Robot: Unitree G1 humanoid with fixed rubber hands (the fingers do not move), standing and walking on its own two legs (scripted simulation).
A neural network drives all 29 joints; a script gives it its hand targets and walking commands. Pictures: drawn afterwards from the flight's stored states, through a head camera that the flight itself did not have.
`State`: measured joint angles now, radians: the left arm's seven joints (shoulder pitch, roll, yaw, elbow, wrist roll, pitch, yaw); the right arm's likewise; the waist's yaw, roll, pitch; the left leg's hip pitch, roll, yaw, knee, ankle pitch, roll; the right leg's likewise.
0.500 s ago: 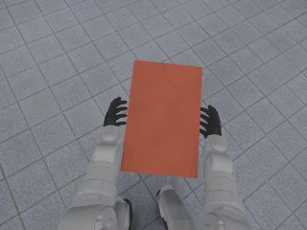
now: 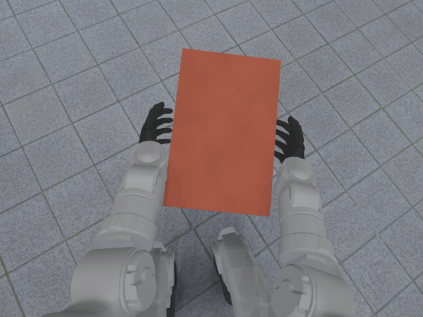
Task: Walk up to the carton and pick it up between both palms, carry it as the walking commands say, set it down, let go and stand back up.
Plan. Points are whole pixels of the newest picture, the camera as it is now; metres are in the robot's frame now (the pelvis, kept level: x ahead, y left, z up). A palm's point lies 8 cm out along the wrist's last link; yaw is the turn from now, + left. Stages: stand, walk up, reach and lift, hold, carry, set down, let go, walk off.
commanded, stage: set down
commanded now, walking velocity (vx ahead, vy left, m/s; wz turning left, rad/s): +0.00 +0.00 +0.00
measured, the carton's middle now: (220, 141) +0.47 -0.10 -0.14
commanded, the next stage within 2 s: none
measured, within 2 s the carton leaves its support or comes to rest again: neither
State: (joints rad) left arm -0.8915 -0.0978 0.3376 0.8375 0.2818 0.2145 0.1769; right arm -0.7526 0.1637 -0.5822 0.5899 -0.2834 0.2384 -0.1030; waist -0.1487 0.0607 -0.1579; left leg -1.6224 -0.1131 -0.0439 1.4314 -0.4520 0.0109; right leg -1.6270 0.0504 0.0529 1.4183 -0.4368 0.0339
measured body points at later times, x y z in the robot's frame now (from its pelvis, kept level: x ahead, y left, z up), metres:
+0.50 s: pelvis -0.02 +0.01 -0.07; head +0.25 -0.01 +0.29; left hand +0.49 +0.03 -0.17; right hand +0.42 -0.23 -0.16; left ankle +0.09 +0.10 -0.56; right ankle +0.09 -0.13 -0.56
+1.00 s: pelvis -0.02 +0.00 -0.13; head +0.30 -0.02 +0.18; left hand +0.52 +0.02 -0.26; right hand +0.45 -0.24 -0.25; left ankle +0.09 +0.10 -0.56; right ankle +0.09 -0.13 -0.56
